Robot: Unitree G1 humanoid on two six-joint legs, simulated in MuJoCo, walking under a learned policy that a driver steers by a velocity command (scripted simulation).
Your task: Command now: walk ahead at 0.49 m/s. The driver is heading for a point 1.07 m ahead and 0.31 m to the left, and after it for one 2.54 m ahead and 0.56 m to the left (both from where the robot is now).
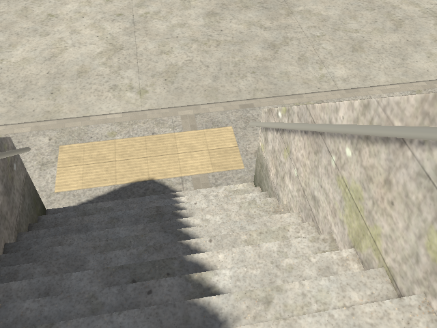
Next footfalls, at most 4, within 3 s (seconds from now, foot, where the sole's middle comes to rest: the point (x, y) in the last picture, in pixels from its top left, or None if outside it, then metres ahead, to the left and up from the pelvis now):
0.54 right None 0.34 -0.19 -0.96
1.16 left None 0.29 0.09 -0.96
1.72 right None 0.37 -0.11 -0.96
2.20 left None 0.50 0.20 -1.17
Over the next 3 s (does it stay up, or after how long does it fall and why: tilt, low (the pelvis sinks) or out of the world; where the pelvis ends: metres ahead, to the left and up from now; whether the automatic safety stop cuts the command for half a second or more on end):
stays up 0.45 0.06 -0.38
